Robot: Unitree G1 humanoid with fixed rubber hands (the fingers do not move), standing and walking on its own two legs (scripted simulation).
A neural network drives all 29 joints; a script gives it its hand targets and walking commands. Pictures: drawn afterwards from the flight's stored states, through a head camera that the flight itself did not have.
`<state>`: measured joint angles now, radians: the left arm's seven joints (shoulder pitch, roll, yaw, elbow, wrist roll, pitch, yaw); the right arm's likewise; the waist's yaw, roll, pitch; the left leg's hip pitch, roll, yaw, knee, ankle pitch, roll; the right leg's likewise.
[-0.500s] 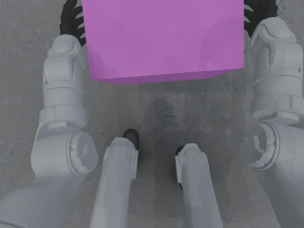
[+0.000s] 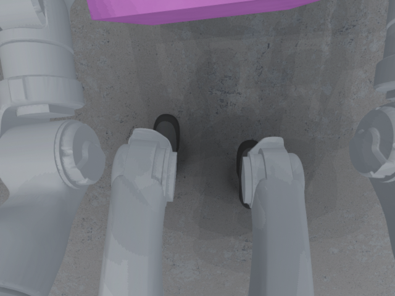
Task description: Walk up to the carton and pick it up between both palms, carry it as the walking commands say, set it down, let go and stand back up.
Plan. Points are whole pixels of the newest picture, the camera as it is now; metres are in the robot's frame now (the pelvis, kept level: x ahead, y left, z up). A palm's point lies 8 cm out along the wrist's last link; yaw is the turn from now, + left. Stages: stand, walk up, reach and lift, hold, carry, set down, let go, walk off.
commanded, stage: set down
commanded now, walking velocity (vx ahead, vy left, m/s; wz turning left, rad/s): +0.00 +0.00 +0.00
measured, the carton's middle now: out of the picture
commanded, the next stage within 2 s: none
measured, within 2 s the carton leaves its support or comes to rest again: rests again in 0.34 s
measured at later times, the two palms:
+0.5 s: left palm out of the picture +0.60 +0.21 -0.20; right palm out of the picture +0.63 -0.18 -0.19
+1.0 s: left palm out of the picture +0.60 +0.21 -0.21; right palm out of the picture +0.63 -0.18 -0.19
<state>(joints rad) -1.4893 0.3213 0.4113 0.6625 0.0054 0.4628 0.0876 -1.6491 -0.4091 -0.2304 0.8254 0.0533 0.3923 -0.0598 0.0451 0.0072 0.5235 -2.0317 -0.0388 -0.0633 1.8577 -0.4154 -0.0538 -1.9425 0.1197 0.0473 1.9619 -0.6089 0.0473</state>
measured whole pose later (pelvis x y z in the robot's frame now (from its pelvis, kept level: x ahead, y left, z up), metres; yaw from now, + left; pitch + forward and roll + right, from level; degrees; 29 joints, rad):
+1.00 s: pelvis +0.02 +0.01 -0.06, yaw -3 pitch +42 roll +0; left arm -1.51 0.30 0.46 0.84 0.04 0.31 0.01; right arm -1.65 -0.46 -0.22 1.02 0.04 0.29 0.03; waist 0.07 -0.01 0.33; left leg -2.29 -0.01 -0.04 2.06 -0.50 -0.03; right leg -2.22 0.11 0.03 2.14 -0.66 0.04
